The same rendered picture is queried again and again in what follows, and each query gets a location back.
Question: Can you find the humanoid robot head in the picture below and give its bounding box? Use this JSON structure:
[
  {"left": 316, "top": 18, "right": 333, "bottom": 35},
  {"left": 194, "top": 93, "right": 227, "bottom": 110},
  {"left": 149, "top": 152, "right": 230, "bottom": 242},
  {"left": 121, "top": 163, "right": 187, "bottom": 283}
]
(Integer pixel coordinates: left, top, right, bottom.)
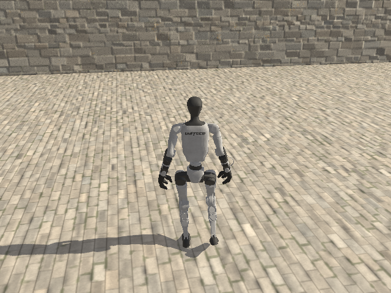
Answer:
[{"left": 185, "top": 96, "right": 205, "bottom": 126}]

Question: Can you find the right robot thigh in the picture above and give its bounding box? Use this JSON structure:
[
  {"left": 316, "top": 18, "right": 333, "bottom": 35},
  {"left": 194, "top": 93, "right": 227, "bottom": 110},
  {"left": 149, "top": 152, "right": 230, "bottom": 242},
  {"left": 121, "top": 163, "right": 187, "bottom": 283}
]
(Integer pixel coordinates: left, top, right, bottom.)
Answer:
[{"left": 203, "top": 170, "right": 216, "bottom": 206}]

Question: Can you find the right robot upper arm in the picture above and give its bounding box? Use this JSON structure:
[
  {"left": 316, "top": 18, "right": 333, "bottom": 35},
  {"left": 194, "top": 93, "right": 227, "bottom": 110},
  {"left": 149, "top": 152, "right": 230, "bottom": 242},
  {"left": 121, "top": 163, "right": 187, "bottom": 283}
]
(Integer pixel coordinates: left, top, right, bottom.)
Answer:
[{"left": 208, "top": 123, "right": 225, "bottom": 156}]

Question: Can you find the robot right forearm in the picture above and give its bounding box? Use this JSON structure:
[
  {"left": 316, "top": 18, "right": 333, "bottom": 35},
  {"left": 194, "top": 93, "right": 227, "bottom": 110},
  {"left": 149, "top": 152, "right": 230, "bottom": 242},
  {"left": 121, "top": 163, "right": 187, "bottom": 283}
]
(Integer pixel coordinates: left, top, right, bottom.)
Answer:
[{"left": 219, "top": 147, "right": 231, "bottom": 173}]

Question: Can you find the left robot hand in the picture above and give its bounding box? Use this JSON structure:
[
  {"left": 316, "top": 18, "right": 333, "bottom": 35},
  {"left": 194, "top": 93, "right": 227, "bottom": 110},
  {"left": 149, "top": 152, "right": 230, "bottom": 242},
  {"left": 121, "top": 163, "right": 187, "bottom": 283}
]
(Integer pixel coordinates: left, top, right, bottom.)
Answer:
[{"left": 158, "top": 174, "right": 172, "bottom": 190}]

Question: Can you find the right robot hand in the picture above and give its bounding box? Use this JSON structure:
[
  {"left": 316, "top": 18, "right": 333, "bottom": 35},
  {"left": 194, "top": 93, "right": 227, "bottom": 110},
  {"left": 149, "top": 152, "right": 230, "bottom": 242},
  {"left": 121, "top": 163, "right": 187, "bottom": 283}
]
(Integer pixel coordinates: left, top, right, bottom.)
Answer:
[{"left": 217, "top": 171, "right": 232, "bottom": 184}]

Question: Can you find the left robot upper arm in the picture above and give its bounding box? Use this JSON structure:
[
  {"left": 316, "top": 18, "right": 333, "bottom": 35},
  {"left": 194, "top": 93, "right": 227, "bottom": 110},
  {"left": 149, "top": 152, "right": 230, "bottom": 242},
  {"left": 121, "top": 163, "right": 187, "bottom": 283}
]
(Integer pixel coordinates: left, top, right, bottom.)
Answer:
[{"left": 166, "top": 123, "right": 182, "bottom": 157}]

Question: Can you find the robot left forearm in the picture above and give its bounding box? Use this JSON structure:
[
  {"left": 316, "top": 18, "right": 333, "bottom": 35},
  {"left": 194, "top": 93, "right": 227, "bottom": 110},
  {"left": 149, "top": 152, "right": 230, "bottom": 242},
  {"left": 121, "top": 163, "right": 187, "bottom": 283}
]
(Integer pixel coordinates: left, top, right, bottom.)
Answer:
[{"left": 159, "top": 149, "right": 172, "bottom": 176}]

